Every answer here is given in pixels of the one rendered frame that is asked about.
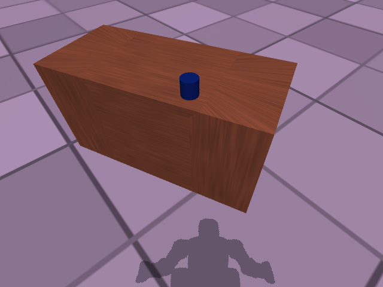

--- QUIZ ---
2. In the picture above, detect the can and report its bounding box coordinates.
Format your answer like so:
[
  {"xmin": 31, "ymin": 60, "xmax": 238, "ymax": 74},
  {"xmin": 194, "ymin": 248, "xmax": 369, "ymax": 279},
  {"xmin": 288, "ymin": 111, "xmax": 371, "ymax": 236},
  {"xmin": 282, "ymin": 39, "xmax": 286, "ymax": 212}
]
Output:
[{"xmin": 180, "ymin": 72, "xmax": 199, "ymax": 100}]

